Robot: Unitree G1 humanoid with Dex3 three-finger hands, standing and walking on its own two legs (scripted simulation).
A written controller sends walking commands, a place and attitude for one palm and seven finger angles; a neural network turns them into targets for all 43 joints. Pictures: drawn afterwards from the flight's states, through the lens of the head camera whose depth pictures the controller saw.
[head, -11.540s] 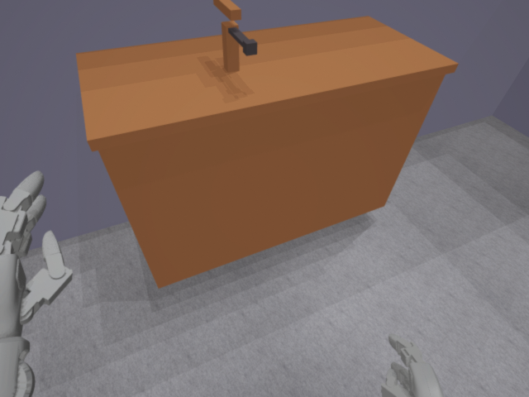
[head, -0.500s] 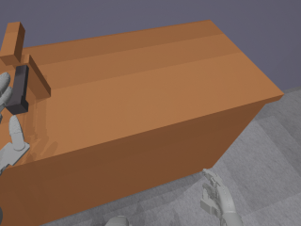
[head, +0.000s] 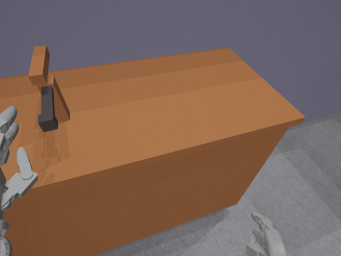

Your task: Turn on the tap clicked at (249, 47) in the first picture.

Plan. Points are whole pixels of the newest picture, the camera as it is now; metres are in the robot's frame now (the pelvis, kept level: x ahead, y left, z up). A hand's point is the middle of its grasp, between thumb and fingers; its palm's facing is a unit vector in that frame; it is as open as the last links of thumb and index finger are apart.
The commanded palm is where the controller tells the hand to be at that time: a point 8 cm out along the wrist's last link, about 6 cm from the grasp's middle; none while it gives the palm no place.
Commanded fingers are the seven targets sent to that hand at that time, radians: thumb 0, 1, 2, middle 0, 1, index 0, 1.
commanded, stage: come to a stop and stand still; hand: left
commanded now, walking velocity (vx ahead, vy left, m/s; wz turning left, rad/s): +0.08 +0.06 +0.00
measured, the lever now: (48, 122) +0.33 +0.29 +0.16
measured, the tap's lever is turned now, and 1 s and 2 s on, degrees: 4 4 4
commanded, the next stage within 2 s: look again from close up in 0.08 s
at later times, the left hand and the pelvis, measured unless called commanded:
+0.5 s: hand (34, 162) +0.24 +0.28 +0.15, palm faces +0.27 -0.85 -0.45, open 7.4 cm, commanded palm +0.18 +0.32 +0.17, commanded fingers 0.00 0.90 0.90 -0.20 -0.30 -0.20 -0.30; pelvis +0.01 +0.05 -0.01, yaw -1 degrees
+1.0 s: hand (29, 189) +0.18 +0.25 +0.16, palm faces +0.38 -0.83 -0.40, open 7.4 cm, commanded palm +0.13 +0.28 +0.17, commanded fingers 0.00 0.90 0.90 -0.20 -0.30 -0.20 -0.30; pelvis -0.04 +0.00 -0.01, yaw -1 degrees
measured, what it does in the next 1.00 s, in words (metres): stands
